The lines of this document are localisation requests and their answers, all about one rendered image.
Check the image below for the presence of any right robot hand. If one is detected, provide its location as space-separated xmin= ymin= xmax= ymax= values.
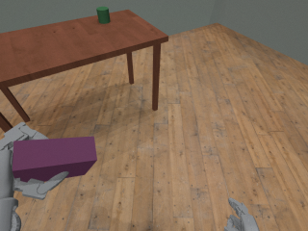
xmin=224 ymin=197 xmax=260 ymax=231

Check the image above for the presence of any sponge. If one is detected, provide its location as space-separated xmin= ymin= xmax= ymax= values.
xmin=12 ymin=136 xmax=97 ymax=183

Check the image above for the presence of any left robot hand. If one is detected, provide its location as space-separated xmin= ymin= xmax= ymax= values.
xmin=0 ymin=121 xmax=69 ymax=200

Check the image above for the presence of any robot left forearm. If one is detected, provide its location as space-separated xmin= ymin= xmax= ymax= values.
xmin=0 ymin=197 xmax=21 ymax=231

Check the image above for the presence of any table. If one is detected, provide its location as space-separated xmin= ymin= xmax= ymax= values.
xmin=0 ymin=10 xmax=168 ymax=133

